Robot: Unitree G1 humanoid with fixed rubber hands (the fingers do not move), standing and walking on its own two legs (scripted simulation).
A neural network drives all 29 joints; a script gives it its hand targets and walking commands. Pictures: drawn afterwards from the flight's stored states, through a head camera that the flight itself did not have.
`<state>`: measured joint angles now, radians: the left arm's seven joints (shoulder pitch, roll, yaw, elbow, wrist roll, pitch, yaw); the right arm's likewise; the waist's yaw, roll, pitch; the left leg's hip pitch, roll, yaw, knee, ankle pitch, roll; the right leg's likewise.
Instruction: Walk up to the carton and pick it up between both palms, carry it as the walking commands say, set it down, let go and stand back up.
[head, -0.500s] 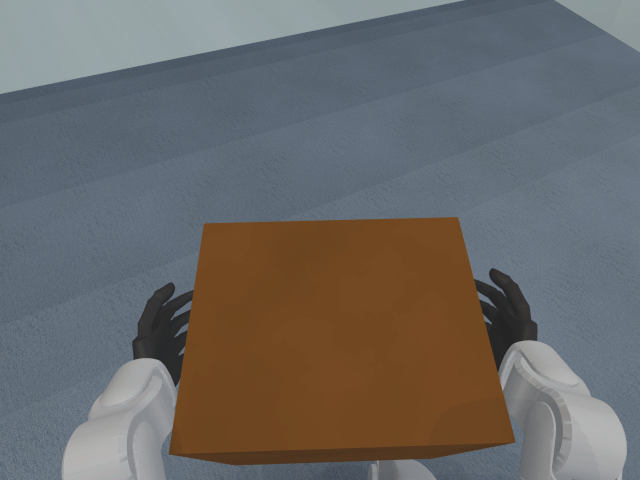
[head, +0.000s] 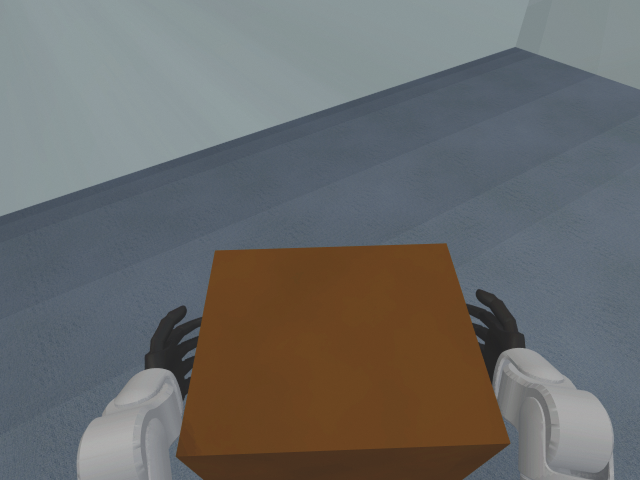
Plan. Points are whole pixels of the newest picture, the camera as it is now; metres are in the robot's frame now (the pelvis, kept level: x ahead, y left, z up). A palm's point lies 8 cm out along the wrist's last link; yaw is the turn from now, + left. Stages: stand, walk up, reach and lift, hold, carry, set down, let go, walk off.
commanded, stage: carry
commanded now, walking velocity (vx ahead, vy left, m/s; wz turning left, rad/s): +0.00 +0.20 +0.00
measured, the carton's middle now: (334, 382) +0.25 +0.01 +0.01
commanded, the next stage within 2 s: none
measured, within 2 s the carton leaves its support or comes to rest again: neither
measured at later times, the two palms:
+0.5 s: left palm out of the picture +0.18 +0.36 +0.07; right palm (336, 368) +0.22 +0.01 +0.11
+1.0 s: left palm out of the picture +0.17 +0.36 +0.10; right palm (348, 396) +0.19 +0.00 +0.10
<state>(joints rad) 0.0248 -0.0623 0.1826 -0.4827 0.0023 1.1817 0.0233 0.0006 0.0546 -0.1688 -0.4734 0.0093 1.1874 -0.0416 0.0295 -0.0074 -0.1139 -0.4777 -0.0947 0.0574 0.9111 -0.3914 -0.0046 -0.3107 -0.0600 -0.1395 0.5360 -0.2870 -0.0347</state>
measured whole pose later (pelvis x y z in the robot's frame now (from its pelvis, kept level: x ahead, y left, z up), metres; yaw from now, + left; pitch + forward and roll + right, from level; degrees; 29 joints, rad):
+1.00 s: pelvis -0.05 +0.16 +0.00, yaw +3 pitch +2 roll +0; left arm 0.01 -0.07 0.18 -0.50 0.02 1.18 0.02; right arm -0.02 0.06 -0.18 -0.47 0.00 1.18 -0.03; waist -0.01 0.01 -0.13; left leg -0.26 -0.02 0.14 0.44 -0.23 0.06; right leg -0.25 0.01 -0.11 0.46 -0.25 -0.05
